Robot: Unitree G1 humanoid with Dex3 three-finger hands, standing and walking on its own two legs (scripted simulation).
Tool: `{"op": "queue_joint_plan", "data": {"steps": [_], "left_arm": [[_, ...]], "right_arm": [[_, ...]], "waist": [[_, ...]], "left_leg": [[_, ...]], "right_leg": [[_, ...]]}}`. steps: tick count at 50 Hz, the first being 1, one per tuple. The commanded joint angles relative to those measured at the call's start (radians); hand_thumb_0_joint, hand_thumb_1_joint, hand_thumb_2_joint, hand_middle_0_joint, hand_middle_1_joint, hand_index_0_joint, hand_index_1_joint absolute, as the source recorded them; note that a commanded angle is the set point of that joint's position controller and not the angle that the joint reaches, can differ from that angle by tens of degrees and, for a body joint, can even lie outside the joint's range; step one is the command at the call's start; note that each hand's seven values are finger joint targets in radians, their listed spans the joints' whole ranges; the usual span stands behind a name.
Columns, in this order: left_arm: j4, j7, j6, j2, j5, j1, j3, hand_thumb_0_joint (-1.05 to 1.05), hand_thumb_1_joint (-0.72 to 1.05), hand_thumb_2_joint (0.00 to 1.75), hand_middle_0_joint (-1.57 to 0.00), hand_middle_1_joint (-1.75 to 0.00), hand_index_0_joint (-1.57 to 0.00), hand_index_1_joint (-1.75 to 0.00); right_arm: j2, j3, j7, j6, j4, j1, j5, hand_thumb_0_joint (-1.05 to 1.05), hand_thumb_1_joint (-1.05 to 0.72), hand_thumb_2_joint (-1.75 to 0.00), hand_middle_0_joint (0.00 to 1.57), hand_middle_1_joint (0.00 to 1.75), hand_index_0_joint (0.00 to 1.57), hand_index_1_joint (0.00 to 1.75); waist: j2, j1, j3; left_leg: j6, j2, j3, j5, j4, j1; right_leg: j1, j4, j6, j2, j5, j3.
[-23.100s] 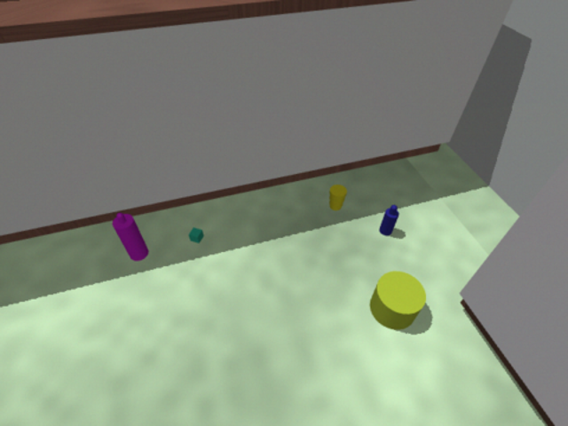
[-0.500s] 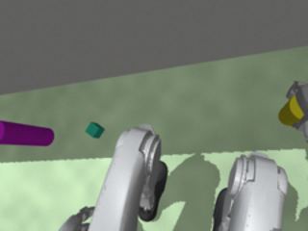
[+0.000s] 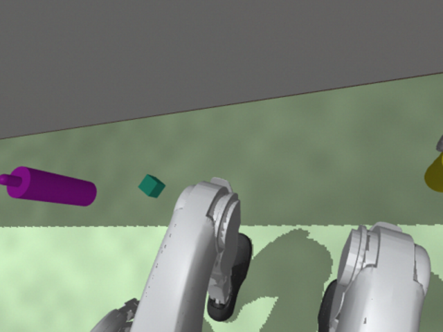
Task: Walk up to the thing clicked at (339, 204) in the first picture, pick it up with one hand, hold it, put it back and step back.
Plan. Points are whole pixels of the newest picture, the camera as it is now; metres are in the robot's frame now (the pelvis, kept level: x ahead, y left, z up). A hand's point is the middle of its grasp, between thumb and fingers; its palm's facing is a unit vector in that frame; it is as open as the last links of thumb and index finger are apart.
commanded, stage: open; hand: right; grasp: from above
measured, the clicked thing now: out of the picture +0.45 -0.30 -0.24
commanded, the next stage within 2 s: withdraw in 0.84 s
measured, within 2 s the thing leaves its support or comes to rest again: neither
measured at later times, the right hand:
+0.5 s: hand out of the picture +0.45 -0.29 -0.21, palm faces -0.44 +0.11 -0.89, open 13.7 cm
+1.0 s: hand out of the picture +0.45 -0.29 -0.21, palm faces -0.45 +0.12 -0.89, open 13.8 cm
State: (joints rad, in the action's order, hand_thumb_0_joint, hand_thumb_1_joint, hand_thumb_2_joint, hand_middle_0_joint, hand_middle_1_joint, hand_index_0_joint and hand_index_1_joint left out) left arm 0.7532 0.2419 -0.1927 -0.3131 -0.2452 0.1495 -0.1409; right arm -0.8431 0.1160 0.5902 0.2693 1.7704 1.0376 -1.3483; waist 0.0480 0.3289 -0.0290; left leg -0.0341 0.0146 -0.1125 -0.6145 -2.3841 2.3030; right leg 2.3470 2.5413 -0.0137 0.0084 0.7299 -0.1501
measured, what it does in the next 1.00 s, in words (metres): stands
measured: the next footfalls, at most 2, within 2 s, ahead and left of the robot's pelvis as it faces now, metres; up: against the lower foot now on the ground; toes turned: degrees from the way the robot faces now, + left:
none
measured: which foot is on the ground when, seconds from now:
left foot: down 0.00-1.00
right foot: down 0.00-1.00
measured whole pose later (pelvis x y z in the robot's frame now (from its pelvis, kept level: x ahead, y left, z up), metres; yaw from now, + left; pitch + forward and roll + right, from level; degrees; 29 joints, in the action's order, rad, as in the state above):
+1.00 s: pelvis +0.00 +0.00 +0.00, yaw +1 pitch +31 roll +11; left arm 0.74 0.28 -0.21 -0.33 -0.26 0.15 -0.14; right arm -0.85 0.16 0.59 0.25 1.70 1.00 -1.33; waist 0.05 0.34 -0.05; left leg -0.03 0.01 -0.13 -0.62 -2.37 2.31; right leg 2.35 2.54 -0.01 0.01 0.74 -0.17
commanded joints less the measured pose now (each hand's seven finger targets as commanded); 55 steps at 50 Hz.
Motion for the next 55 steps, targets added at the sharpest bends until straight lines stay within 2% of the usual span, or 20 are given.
{"op": "queue_joint_plan", "data": {"steps": [1,3,6,9,13,15,18,19,21,24,25,27,36,40,42,46,48,49,52,55], "left_arm": [[0.000,-0.007,-0.013,-0.290,0.001,0.188,0.074,0.00,0.89,0.90,-0.20,-0.30,-0.20,-0.30],[-0.001,-0.003,-0.017,-0.292,-0.004,0.186,0.078,0.00,0.89,0.89,-0.20,-0.30,-0.20,-0.30],[-0.002,0.002,-0.022,-0.292,-0.004,0.188,0.068,0.00,0.89,0.90,-0.20,-0.30,-0.20,-0.30],[0.000,0.011,-0.030,-0.301,-0.013,0.190,0.072,0.00,0.89,0.90,-0.20,-0.30,-0.20,-0.30],[-0.002,0.018,-0.040,-0.293,-0.008,0.179,0.066,0.00,0.89,0.90,-0.20,-0.30,-0.20,-0.30],[0.013,0.029,-0.047,-0.303,-0.017,0.185,0.076,0.00,0.89,0.90,-0.20,-0.30,-0.20,-0.30],[0.003,0.033,-0.048,-0.311,-0.008,0.201,0.076,0.00,0.89,0.90,-0.20,-0.30,-0.20,-0.30],[0.005,0.033,-0.044,-0.311,-0.009,0.203,0.078,0.00,0.89,0.90,-0.20,-0.30,-0.20,-0.30],[0.012,0.044,-0.046,-0.302,-0.016,0.204,0.074,0.00,0.89,0.90,-0.20,-0.30,-0.20,-0.30],[0.002,0.047,-0.043,-0.298,-0.011,0.211,0.071,0.00,0.89,0.90,-0.20,-0.30,-0.20,-0.30],[0.003,0.044,-0.038,-0.303,-0.007,0.210,0.073,0.00,0.89,0.90,-0.20,-0.30,-0.20,-0.30],[-0.005,0.045,-0.038,-0.309,-0.012,0.195,0.080,0.00,0.89,0.90,-0.20,-0.30,-0.20,-0.30],[-0.004,0.040,-0.022,-0.306,-0.009,0.207,0.077,0.00,0.89,0.90,-0.20,-0.30,-0.20,-0.30],[-0.006,0.033,-0.015,-0.311,-0.007,0.203,0.090,0.00,0.89,0.90,-0.20,-0.30,-0.20,-0.30],[-0.006,0.037,-0.021,-0.305,-0.015,0.205,0.089,0.00,0.89,0.90,-0.20,-0.30,-0.20,-0.30],[0.005,0.030,-0.016,-0.313,-0.005,0.212,0.094,0.00,0.89,0.90,-0.20,-0.30,-0.20,-0.30],[-0.008,0.032,-0.018,-0.304,-0.005,0.197,0.089,0.00,0.91,0.90,-0.20,-0.30,-0.20,-0.30],[-0.005,0.032,-0.019,-0.308,-0.006,0.208,0.089,0.00,0.91,0.90,-0.20,-0.30,-0.20,-0.30],[-0.002,0.033,-0.021,-0.310,-0.003,0.215,0.105,0.00,0.91,0.90,-0.20,-0.30,-0.20,-0.30],[-0.028,0.038,-0.020,-0.295,0.016,0.177,0.127,0.00,0.91,0.91,-0.20,-0.30,-0.20,-0.30]], "right_arm": [[-0.181,0.011,0.058,0.004,-0.089,0.257,0.009,0.00,-0.13,-0.86,0.44,0.98,0.50,0.92],[-0.160,-0.007,0.062,0.005,-0.092,0.277,0.000,0.00,0.03,-0.85,0.34,0.99,0.39,0.93],[-0.204,0.014,0.077,0.003,-0.112,0.294,0.000,0.00,0.23,-0.88,0.26,0.98,0.29,0.95],[-0.179,0.005,0.087,-0.001,-0.108,0.296,-0.002,0.00,0.30,-0.98,0.21,1.04,0.23,1.01],[-0.217,0.027,0.101,-0.011,-0.120,0.283,0.001,0.00,0.41,-1.05,0.15,1.09,0.15,1.08],[-0.146,-0.019,0.086,-0.021,-0.088,0.291,0.010,0.00,0.45,-1.07,0.11,1.10,0.12,1.09],[-0.200,0.010,0.084,-0.034,-0.120,0.278,0.019,0.00,0.52,-1.05,0.07,1.09,0.07,1.08],[-0.226,0.031,0.088,-0.033,-0.154,0.252,0.020,0.00,0.53,-1.08,0.07,1.09,0.07,1.09],[-0.157,-0.004,0.075,-0.042,-0.114,0.260,0.030,0.00,0.53,-1.11,0.08,1.09,0.07,1.10],[-0.188,0.030,0.064,-0.042,-0.129,0.249,0.046,0.00,0.54,-1.10,0.07,1.08,0.06,1.09],[-0.224,0.055,0.065,-0.042,-0.152,0.233,0.049,0.00,0.54,-1.12,0.08,1.09,0.06,1.10],[-0.190,0.027,0.057,-0.044,-0.140,0.254,0.045,0.00,0.54,-1.11,0.08,1.07,0.05,1.09],[-0.251,0.083,0.045,-0.028,-0.182,0.223,0.032,0.00,0.53,-1.09,0.07,1.07,0.05,1.09],[-0.233,0.075,0.048,-0.024,-0.191,0.217,0.031,0.00,0.51,-1.05,0.06,1.07,0.06,1.08],[-0.196,0.043,0.039,-0.024,-0.181,0.242,0.027,0.00,0.51,-1.05,0.06,1.08,0.06,1.08],[-0.232,0.072,0.046,-0.022,-0.186,0.210,0.040,0.00,0.50,-1.06,0.07,1.07,0.06,1.08],[-0.193,0.035,0.034,-0.022,-0.162,0.222,0.034,0.00,0.56,-1.01,0.06,1.05,0.08,1.04],[-0.222,0.050,0.032,-0.023,-0.169,0.228,0.028,0.00,0.56,-1.01,0.06,1.05,0.07,1.04],[-0.253,0.092,0.038,-0.028,-0.239,0.208,0.040,0.00,0.57,-1.02,0.07,1.05,0.07,1.04],[-0.220,0.070,0.041,-0.037,-0.425,0.197,0.051,0.00,0.58,-1.03,0.07,1.04,0.07,1.04]], "waist": [[-0.313,0.039,0.549],[-0.324,0.053,0.558],[-0.329,0.046,0.559],[-0.355,0.067,0.554],[-0.364,0.040,0.550],[-0.379,0.068,0.529],[-0.378,0.047,0.567],[-0.402,0.026,0.612],[-0.388,0.062,0.591],[-0.397,0.049,0.589],[-0.407,0.021,0.620],[-0.408,0.046,0.599],[-0.408,0.030,0.606],[-0.394,0.028,0.631],[-0.367,0.053,0.615],[-0.388,0.024,0.621],[-0.358,0.044,0.591],[-0.347,0.044,0.596],[-0.423,0.004,0.649],[-0.524,-0.036,0.779]], "left_leg": [[0.050,-0.051,-0.103,0.109,0.213,-0.325],[0.050,-0.055,-0.103,0.121,0.210,-0.323],[0.048,-0.053,-0.107,0.122,0.212,-0.322],[0.046,-0.054,-0.115,0.138,0.196,-0.311],[0.049,-0.051,-0.111,0.112,0.205,-0.302],[0.049,-0.053,-0.113,0.107,0.200,-0.287],[0.050,-0.052,-0.110,0.167,0.200,-0.326],[0.051,-0.054,-0.108,0.184,0.198,-0.361],[0.050,-0.057,-0.113,0.209,0.189,-0.352],[0.050,-0.051,-0.116,0.204,0.191,-0.356],[0.051,-0.049,-0.116,0.204,0.193,-0.358],[0.055,-0.049,-0.115,0.199,0.185,-0.336],[0.054,-0.050,-0.110,0.179,0.200,-0.358],[0.056,-0.052,-0.106,0.186,0.204,-0.369],[0.052,-0.056,-0.098,0.195,0.212,-0.384],[0.058,-0.054,-0.105,0.185,0.210,-0.374],[0.058,-0.057,-0.099,0.173,0.212,-0.372],[0.056,-0.056,-0.097,0.176,0.217,-0.383],[0.057,-0.048,-0.102,0.184,0.201,-0.367],[0.069,-0.047,-0.095,0.206,0.194,-0.375]], "right_leg": [[-0.384,-0.291,-0.016,0.014,-0.118,0.071],[-0.404,-0.282,-0.016,0.014,-0.125,0.074],[-0.397,-0.286,-0.016,0.012,-0.125,0.069],[-0.433,-0.284,-0.010,0.006,-0.137,0.061],[-0.411,-0.302,-0.009,0.006,-0.111,0.057],[-0.423,-0.296,-0.008,0.004,-0.096,0.057],[-0.443,-0.291,-0.006,0.004,-0.166,0.058],[-0.453,-0.295,-0.005,0.006,-0.194,0.064],[-0.455,-0.278,-0.006,0.002,-0.211,0.062],[-0.448,-0.295,-0.005,0.004,-0.210,0.056],[-0.466,-0.307,-0.002,0.005,-0.218,0.053],[-0.465,-0.292,0.000,0.002,-0.206,0.054],[-0.450,-0.299,-0.006,0.009,-0.195,0.066],[-0.447,-0.288,-0.008,0.009,-0.201,0.074],[-0.436,-0.261,-0.014,0.008,-0.198,0.086],[-0.437,-0.291,-0.009,0.007,-0.204,0.071],[-0.411,-0.272,-0.013,0.006,-0.184,0.078],[-0.412,-0.268,-0.016,0.008,-0.183,0.082],[-0.488,-0.300,-0.005,0.008,-0.207,0.074],[-0.602,-0.339,0.012,0.004,-0.238,0.073]]}}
